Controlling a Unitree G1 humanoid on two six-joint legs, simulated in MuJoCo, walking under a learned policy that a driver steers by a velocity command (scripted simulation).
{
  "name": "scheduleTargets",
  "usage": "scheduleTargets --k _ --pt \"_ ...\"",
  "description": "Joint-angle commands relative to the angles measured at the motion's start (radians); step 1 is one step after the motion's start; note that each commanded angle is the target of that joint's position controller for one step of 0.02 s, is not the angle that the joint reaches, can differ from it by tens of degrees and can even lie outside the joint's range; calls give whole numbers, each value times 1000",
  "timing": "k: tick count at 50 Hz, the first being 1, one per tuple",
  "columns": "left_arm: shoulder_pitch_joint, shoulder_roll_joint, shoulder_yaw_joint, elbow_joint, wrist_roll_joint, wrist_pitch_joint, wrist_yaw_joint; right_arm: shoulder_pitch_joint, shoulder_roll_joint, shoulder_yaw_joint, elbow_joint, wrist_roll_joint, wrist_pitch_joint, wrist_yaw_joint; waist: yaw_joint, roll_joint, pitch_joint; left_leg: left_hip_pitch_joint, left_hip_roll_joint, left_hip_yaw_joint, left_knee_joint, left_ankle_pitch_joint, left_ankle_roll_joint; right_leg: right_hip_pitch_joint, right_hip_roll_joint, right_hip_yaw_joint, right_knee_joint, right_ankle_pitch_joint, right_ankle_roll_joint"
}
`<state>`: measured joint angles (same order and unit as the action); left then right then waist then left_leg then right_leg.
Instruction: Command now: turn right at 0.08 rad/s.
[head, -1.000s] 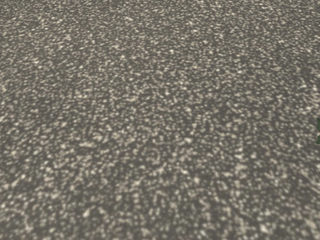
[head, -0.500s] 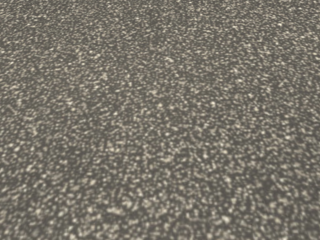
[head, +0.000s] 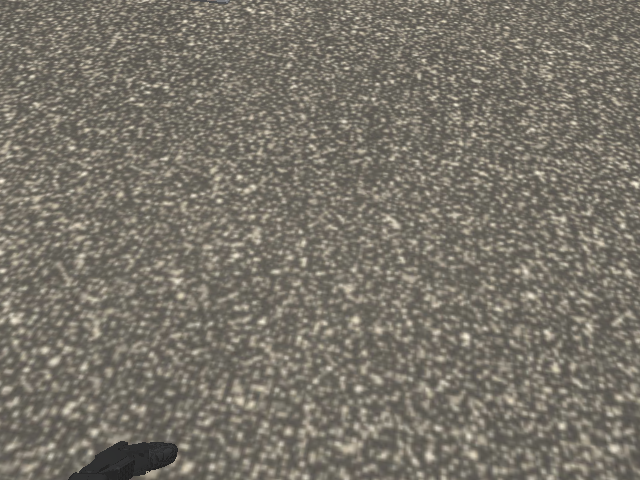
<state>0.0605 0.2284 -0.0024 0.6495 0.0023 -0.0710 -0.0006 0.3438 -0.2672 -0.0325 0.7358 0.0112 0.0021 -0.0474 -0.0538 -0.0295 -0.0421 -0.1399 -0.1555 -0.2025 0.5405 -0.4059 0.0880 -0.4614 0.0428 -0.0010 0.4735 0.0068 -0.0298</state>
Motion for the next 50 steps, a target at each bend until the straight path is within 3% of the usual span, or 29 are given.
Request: scheduleTargets --k 1,2,3,4,5,6,7,9,11,16,22,24,25,26,27,28,29,30,31,34,37,40,42,44,45,46,47,48,50 --pt "111 170 48 -43 50 -17 5 144 -29 5 -38 -41 -31 22 -7 -163 -245 -289 48 13 505 -143 -99 617 -415 460 16 891 -313" --pt "109 94 37 -47 30 0 3 178 -95 -4 -24 -41 -26 28 -8 -180 -293 -296 85 30 576 -252 -126 544 -438 610 -81 603 -355" --pt "58 78 37 -66 1 13 0 69 -148 -23 -31 -21 -8 22 21 -96 -155 -363 109 51 632 -214 -149 447 -367 560 -103 295 -304" --pt "50 111 49 -76 -4 30 2 -32 -155 -31 -51 -13 11 11 45 -40 -95 -421 104 79 686 -168 -157 371 -313 529 -138 70 -254" --pt "44 147 57 -81 -5 42 9 -75 -154 -37 -67 -16 27 0 45 -8 -50 -438 106 80 718 -123 -162 282 -284 509 -176 -72 -227" --pt "35 161 61 -85 -1 51 17 -83 -136 -37 -80 -14 35 -5 28 -19 -32 -413 117 75 705 -77 -160 201 -244 474 -203 -186 -202" --pt "32 150 59 -90 0 59 23 -87 -112 -34 -89 -11 37 -10 21 -42 -26 -393 117 84 682 -44 -159 158 -200 440 -219 -263 -178" --pt "42 132 60 -98 0 68 30 -73 -81 -31 -87 -12 29 -19 23 -92 -60 -385 109 108 639 -4 -165 162 -153 402 -222 -297 -162" --pt "72 137 67 -99 -3 73 37 -89 -67 -30 -92 -14 26 -27 35 -102 -87 -396 109 109 592 10 -171 190 -147 421 -222 -329 -161" --pt "109 153 86 -109 -4 87 50 -141 -63 -31 -96 -10 10 -40 62 -119 -85 -377 114 101 418 16 -166 216 -143 480 -227 -413 -145" --pt "138 161 109 -110 -18 117 51 -106 -74 -37 -65 10 -19 -11 66 -165 -52 -196 86 115 116 14 -111 181 -133 549 -252 -454 -135" --pt "124 161 115 -112 -34 126 54 -47 -76 -42 -37 13 -28 2 31 -154 -43 -87 93 128 -88 124 -73 147 -105 554 -231 -476 -104" --pt "131 153 114 -113 -39 126 53 -17 -101 -51 -26 3 -30 2 21 -121 -44 10 153 106 -171 163 -43 75 -56 511 -180 -518 -63" --pt "169 121 108 -107 -38 126 50 -13 -157 -62 -41 -23 -27 0 44 52 -68 88 365 -74 -218 125 29 -31 32 387 75 -594 -19" --pt "88 151 124 -154 -42 106 43 -94 -222 -79 -63 -69 -29 5 44 375 48 -54 545 -314 -303 261 163 -246 161 141 333 -620 19" --pt "106 218 141 -127 -11 97 37 -169 -167 -71 -100 -75 -36 -3 61 278 43 -112 562 -275 -297 256 178 -223 58 159 549 -563 59" --pt "151 219 144 -88 -14 102 30 -234 -107 -54 -121 -58 -38 -14 87 191 37 -132 478 -156 -268 252 121 -189 60 148 652 -484 69" --pt "197 181 134 -50 -10 117 34 -265 -76 -40 -140 -39 -37 -20 97 148 33 -136 409 -63 -257 251 79 -164 63 135 751 -432 83" --pt "219 156 124 -41 -7 127 35 -267 -67 -31 -142 -22 -34 -23 92 138 50 -138 390 -27 -252 273 79 -176 60 131 840 -401 96" --pt "142 121 100 -74 -22 125 44 -188 -57 -17 -141 -24 -18 -26 38 139 63 -61 355 39 -243 330 123 -221 53 97 860 -358 125" --pt "64 101 81 -104 -24 115 44 -108 -83 -29 -130 -21 -5 -25 -12 168 43 98 379 12 -219 349 146 -244 14 108 641 -363 148" --pt "71 33 47 -93 -7 107 28 -141 -71 -20 -126 -10 -5 -10 9 216 19 1 353 41 -215 362 139 11 -56 26 323 -420 137" --pt "93 56 55 -68 -7 102 22 -96 -99 -27 -102 -1 -1 5 5 233 42 -56 350 14 -198 421 147 137 -18 -27 147 -388 122" --pt "144 93 67 -39 -7 95 23 -69 -133 -37 -83 23 -1 13 42 210 65 -81 345 -10 -151 558 121 253 -1 -26 -121 -162 75" --pt "167 144 78 -39 -6 90 32 -46 -143 -40 -77 27 -13 16 48 176 28 -122 339 -20 -132 548 81 358 -51 31 -143 -67 43" --pt "202 204 90 -49 4 92 45 -42 -103 -27 -93 6 -31 28 43 68 -65 -215 291 16 -57 420 30 525 -179 127 -51 209 -3" --pt "188 247 103 -31 10 106 46 -69 -42 -13 -111 9 -47 34 35 -148 -85 -333 191 142 7 191 -33 542 -259 151 -11 262 -100" --pt "191 195 98 -35 12 110 41 -144 -61 -16 -123 11 -49 30 87 -175 -80 -355 153 203 101 40 -73 480 -307 204 -65 168 -166" --pt "162 151 86 -59 26 101 47 -188 -89 -40 -132 15 -26 24 118 -193 -42 -450 153 205 420 -196 -112 441 -384 269 -119 164 -233"
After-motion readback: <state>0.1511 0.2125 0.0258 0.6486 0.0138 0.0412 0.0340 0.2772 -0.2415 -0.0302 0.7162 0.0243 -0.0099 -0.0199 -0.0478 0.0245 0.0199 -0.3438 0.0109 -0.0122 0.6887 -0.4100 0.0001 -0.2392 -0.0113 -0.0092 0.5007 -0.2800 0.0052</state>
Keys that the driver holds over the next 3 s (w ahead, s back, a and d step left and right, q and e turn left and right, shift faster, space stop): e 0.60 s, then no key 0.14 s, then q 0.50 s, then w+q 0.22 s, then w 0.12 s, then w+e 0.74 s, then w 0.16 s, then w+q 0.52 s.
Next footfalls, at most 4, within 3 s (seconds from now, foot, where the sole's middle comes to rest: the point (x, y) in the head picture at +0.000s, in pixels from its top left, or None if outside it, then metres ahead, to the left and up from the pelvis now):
0.50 left None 0.08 0.11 -0.76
0.90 right None -0.03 -0.12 -0.76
1.28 left None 0.05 0.14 -0.76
1.80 right None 0.23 -0.11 -0.76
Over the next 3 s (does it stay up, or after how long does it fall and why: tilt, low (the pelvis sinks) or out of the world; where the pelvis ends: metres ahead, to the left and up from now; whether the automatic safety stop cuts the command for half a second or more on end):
stays up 0.73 -0.20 0.02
